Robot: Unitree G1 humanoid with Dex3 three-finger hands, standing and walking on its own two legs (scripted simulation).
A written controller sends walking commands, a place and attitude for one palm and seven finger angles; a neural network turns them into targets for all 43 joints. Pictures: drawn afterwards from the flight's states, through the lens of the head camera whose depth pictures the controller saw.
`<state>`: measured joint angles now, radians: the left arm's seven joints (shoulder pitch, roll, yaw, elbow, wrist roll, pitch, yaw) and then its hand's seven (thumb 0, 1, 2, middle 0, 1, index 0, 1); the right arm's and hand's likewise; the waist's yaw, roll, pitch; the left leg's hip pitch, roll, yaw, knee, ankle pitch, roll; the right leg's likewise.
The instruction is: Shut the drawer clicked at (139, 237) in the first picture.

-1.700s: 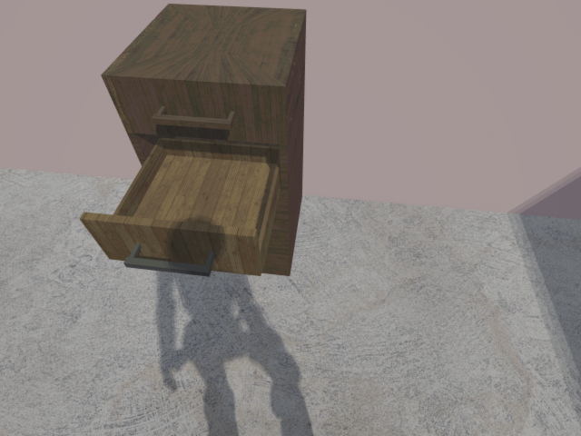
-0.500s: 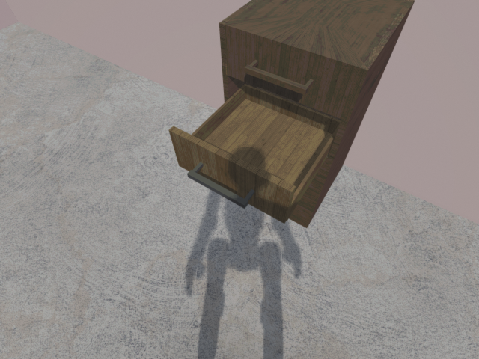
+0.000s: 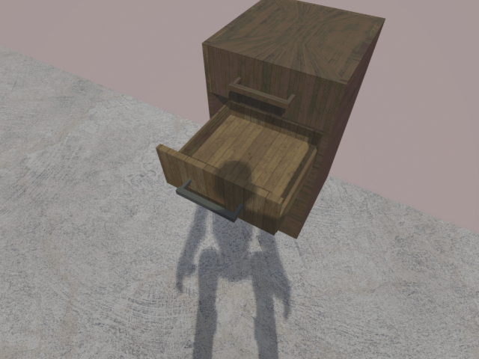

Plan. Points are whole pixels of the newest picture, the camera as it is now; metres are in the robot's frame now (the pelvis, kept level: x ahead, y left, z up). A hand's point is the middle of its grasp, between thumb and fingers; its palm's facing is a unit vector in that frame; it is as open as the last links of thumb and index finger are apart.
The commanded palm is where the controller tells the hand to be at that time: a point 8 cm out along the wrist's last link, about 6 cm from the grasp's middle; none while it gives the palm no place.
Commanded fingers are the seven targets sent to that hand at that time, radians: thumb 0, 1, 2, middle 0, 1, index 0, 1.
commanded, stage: look at it before walking up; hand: left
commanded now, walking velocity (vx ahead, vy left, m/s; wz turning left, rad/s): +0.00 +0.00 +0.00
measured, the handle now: (209, 199) +0.54 +0.11 -0.19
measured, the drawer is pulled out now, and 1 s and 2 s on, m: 0.30 0.30 0.30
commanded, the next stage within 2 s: turn to face it in 0.54 s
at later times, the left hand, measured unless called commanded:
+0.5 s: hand out of the picture -0.02 +0.17 -0.18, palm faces +0.06 -0.98 -0.18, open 7.4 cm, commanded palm none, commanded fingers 0.00 0.90 0.90 -0.20 -0.30 -0.20 -0.30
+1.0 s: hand out of the picture +0.04 +0.19 -0.18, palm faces -0.06 -0.96 -0.26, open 7.4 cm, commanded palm none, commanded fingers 0.00 0.90 0.90 -0.20 -0.30 -0.20 -0.30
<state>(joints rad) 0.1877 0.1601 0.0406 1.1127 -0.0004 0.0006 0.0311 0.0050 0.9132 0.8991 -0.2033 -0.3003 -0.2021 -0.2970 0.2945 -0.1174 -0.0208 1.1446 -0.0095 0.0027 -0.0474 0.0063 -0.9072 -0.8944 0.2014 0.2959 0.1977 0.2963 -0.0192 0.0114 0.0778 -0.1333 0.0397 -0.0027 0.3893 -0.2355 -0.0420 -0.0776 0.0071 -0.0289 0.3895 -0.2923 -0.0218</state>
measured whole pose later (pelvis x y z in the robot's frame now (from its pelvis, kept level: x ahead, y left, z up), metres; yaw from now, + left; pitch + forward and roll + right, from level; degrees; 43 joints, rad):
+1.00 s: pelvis -0.03 -0.01 -0.02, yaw -9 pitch +0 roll +1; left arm 0.19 0.20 0.11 1.03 0.02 0.06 -0.01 0.01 0.91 0.90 -0.20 -0.30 -0.20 -0.30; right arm 0.21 -0.17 -0.08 1.02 -0.02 0.03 -0.06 0.01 -0.91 -0.89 0.20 0.30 0.20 0.30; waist 0.01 0.00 0.12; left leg -0.25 0.10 0.13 0.59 -0.32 -0.06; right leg -0.29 0.05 0.07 0.65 -0.36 -0.04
